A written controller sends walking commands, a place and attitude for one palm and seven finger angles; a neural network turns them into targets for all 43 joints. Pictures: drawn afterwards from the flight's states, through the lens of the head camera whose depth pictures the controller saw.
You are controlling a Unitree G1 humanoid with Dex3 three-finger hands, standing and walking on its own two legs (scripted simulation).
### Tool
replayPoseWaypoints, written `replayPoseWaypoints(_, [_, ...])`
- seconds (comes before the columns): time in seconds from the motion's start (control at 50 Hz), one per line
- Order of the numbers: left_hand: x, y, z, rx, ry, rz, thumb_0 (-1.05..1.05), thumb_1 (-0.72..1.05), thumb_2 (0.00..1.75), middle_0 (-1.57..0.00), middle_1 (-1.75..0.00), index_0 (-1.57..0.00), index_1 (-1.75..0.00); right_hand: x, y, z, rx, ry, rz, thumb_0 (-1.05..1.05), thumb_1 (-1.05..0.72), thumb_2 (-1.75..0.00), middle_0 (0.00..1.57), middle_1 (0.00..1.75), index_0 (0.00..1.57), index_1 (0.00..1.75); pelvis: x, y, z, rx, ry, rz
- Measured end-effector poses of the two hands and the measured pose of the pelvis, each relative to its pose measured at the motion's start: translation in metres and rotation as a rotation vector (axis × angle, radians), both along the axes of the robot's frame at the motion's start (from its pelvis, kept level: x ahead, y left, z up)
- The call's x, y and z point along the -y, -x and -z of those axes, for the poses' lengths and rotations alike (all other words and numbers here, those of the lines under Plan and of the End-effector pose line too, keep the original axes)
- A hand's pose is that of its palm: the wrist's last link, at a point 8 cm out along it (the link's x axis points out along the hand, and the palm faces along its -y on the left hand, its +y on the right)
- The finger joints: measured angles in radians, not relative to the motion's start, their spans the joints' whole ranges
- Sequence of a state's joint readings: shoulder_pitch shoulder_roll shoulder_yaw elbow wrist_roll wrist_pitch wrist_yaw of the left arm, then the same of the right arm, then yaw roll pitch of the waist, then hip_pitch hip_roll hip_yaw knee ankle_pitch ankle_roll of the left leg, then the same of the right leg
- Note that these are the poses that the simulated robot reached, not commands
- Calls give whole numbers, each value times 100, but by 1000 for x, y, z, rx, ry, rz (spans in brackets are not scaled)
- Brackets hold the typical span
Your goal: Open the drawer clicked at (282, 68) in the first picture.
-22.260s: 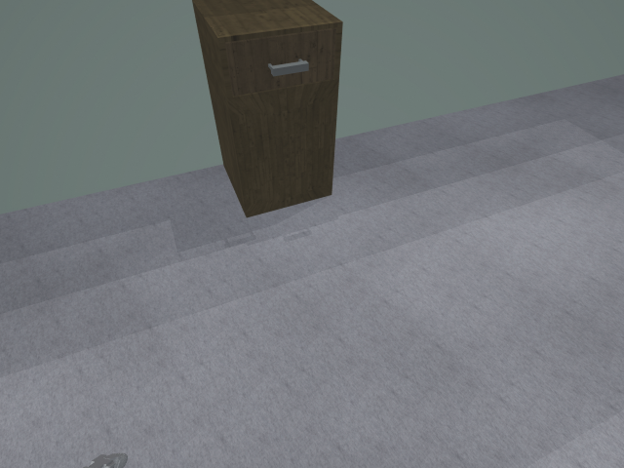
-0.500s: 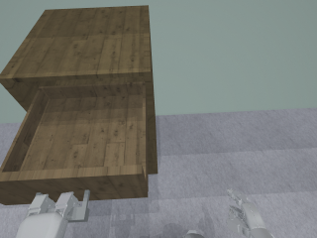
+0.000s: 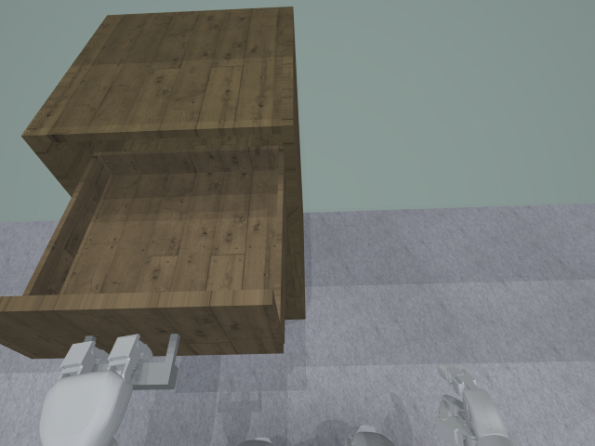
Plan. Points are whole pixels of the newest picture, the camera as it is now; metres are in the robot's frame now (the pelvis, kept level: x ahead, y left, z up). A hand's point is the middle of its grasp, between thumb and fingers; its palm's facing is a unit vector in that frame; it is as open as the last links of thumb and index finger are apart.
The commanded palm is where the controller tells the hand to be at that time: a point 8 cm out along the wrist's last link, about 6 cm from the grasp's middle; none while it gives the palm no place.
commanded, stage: lift the hand off the handle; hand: left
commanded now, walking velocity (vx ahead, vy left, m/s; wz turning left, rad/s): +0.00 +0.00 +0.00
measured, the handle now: (126, 359) +0.22 +0.25 -0.01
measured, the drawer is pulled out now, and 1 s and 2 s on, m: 0.30 0.30 0.30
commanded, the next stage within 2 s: none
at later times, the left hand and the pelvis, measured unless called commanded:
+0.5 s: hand (118, 399) +0.18 +0.25 -0.02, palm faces -0.04 -0.06 -1.00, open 13.6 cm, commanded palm +0.17 +0.25 +0.03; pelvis -0.01 +0.00 +0.00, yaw +1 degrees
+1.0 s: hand (99, 390) +0.18 +0.26 +0.02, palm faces +0.00 -0.09 -1.00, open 13.6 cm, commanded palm +0.16 +0.25 +0.07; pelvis +0.00 +0.01 +0.02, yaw +0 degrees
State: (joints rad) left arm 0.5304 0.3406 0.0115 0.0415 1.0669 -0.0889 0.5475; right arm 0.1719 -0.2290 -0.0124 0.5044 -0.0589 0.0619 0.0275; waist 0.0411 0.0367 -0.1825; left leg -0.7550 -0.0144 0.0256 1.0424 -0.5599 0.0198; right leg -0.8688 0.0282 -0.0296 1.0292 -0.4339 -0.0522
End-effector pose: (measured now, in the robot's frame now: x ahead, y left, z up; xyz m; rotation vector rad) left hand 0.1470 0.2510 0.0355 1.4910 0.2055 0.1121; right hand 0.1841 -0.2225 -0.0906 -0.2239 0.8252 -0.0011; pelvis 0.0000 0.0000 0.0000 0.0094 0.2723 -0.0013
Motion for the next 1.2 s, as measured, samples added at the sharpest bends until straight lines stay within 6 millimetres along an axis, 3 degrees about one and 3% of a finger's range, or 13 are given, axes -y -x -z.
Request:
replayPoseWaypoints(0.16, [-1, 0, 3, 13, -3, 6, 0, -44, 32, -30, -119, -32, -121, 10, 1, -1, 5, 30, 6, 1, -90, -90, 20, 30, 20, 30, 2, 5, 1, -1, 2, -7])
replayPoseWaypoints(0.44, [0, -14, 5, 22, -24, -8, 0, -48, 30, -32, -121, -35, -124, 6, 9, 12, -37, 11, 19, 1, -90, -90, 20, 30, 20, 30, 3, 8, 1, -7, -2, -11])
replayPoseWaypoints(0.82, [-5, -14, -21, 25, 7, 6, 0, -49, 30, -33, -120, -36, -121, 11, 5, -18, 4, 34, 38, 1, -90, -90, 20, 30, 20, 30, -2, 1, -17, 46, 5, -3])
replayPoseWaypoints(1.2, [-3, -14, -48, 39, 33, -15, 0, -49, 30, -32, -120, -37, -122, -23, -21, -34, 58, -32, -20, 1, -90, -90, 20, 30, 20, 30, -14, -9, -29, 92, 9, 0])
